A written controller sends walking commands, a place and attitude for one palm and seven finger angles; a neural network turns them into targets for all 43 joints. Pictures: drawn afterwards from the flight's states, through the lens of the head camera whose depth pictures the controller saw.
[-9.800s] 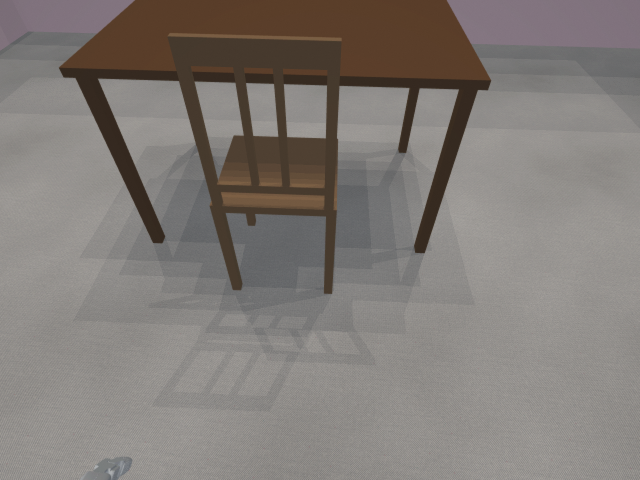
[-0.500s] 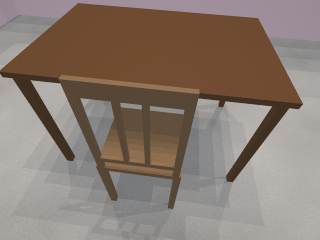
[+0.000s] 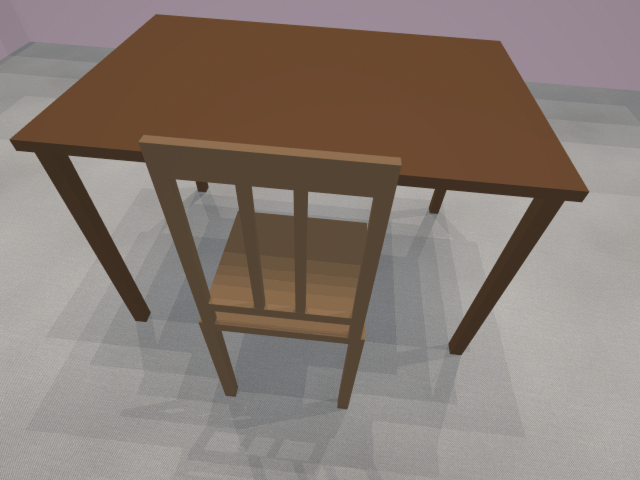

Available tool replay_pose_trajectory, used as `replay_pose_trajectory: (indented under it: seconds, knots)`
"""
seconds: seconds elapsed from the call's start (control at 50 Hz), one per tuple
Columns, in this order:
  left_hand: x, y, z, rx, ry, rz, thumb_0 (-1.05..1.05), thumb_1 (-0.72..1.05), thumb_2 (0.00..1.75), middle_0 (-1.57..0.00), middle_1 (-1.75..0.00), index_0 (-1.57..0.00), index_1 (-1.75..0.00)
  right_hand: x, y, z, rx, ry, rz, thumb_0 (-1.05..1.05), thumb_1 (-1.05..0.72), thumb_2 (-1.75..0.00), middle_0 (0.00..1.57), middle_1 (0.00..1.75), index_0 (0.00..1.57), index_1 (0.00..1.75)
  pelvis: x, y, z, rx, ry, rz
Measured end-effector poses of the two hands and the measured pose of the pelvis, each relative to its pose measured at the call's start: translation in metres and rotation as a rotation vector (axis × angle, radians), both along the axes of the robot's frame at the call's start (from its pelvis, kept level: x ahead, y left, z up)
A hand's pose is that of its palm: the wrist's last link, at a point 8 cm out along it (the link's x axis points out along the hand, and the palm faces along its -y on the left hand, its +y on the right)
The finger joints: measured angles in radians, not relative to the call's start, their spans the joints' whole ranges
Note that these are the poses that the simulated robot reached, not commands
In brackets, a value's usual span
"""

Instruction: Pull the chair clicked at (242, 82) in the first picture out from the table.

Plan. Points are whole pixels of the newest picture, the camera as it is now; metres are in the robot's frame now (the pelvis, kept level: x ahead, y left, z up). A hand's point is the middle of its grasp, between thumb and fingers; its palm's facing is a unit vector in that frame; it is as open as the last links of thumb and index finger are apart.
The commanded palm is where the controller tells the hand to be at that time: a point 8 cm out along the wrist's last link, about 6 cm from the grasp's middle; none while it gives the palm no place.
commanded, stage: come to a stop and stand still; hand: left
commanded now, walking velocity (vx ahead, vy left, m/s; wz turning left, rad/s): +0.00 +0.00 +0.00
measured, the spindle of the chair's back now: (253, 254) +0.50 +0.14 -0.06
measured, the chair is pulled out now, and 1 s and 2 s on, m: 0.00 0.00 0.00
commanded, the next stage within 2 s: look again from close up in 0.70 s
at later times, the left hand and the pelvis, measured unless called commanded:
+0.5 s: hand out of the picture -0.09 +0.20 -0.17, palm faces +0.06 -0.98 -0.18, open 7.4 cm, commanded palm none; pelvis -0.03 +0.03 +0.01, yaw +2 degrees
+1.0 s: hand out of the picture -0.04 +0.18 -0.17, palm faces +0.04 -0.99 -0.15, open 7.4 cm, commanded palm none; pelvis -0.01 +0.02 +0.01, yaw +2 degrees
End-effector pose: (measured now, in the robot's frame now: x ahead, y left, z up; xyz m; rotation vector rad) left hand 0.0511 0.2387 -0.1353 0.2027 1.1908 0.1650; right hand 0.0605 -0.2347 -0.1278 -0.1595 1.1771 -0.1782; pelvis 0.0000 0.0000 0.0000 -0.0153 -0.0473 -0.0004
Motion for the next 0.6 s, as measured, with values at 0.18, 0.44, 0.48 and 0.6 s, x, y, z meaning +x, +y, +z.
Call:
replay_pose_trajectory:
  seconds: [0.18,0.44,0.48,0.6]
  knots:
    - [-0.029,0.009,0.0,-0.048,0.015,-0.007,0.0,0.91,0.9,-0.2,-0.3,-0.2,-0.3,-0.042,0.022,0.005,0.002,0.066,0.022,0.01,-0.92,-0.9,0.2,0.29,0.2,0.3,-0.023,0.019,0.005,-0.01,0.026,0.015]
    - [-0.13,0.017,-0.004,-0.066,0.251,0.089,0.0,0.91,0.9,-0.2,-0.3,-0.19,-0.3,-0.073,0.038,0.003,0.009,0.181,0.03,0.01,-0.91,-0.9,0.2,0.29,0.2,0.3,-0.028,0.032,0.009,-0.006,0.034,0.036]
    - [-0.14,0.015,-0.004,-0.073,0.275,0.097,0.0,0.91,0.9,-0.2,-0.3,-0.19,-0.3,-0.071,0.04,0.002,0.013,0.18,0.034,0.01,-0.91,-0.9,0.2,0.29,0.2,0.3,-0.027,0.032,0.009,-0.005,0.034,0.037]
    - [-0.151,0.005,-0.004,-0.097,0.307,0.107,0.0,0.91,0.9,-0.2,-0.3,-0.19,-0.3,-0.063,0.041,0.003,0.007,0.168,0.034,0.01,-0.92,-0.9,0.2,0.29,0.2,0.3,-0.024,0.034,0.01,-0.002,0.034,0.035]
